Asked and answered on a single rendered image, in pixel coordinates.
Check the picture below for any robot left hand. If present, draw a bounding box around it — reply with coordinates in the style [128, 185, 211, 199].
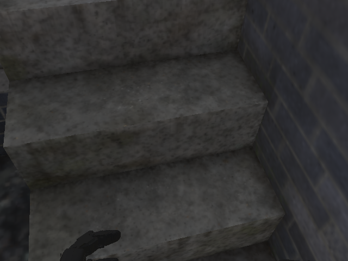
[60, 230, 121, 261]

